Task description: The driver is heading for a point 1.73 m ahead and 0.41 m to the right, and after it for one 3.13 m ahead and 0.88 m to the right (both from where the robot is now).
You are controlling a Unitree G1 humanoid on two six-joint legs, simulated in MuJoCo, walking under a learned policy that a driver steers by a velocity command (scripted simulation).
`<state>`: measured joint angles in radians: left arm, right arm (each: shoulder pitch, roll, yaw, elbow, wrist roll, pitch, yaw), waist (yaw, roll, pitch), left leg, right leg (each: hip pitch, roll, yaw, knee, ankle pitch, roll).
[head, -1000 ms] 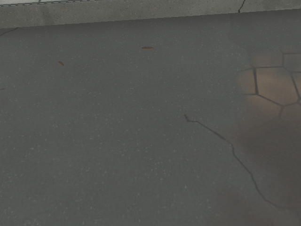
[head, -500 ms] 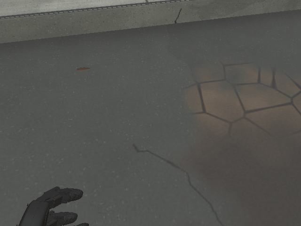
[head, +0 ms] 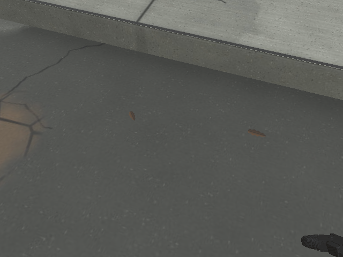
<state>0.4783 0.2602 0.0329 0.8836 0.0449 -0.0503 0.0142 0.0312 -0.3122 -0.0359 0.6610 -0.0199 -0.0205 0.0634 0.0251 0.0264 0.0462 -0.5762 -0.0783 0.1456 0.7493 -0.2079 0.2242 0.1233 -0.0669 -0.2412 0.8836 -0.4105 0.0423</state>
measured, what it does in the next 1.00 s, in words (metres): walks ahead, turning right: right foot, then left foot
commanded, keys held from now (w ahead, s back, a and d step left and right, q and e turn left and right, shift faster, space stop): w+q+shift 0.16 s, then w+e+shift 0.84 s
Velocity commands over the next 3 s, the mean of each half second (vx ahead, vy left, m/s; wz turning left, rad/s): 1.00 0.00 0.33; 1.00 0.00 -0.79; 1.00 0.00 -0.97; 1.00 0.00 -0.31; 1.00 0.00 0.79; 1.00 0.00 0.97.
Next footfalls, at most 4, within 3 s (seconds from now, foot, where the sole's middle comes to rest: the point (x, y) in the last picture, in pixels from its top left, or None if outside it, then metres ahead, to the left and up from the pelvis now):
0.42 right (198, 211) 0.63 -0.06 -0.73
0.84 left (151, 129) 1.03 0.15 -0.73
1.26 right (212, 89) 1.32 -0.15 -0.73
1.64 left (230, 17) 1.70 -0.25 -0.55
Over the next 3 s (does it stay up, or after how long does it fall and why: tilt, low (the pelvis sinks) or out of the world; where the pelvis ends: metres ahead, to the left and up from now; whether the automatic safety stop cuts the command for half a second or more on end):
stays up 2.49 -0.99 0.22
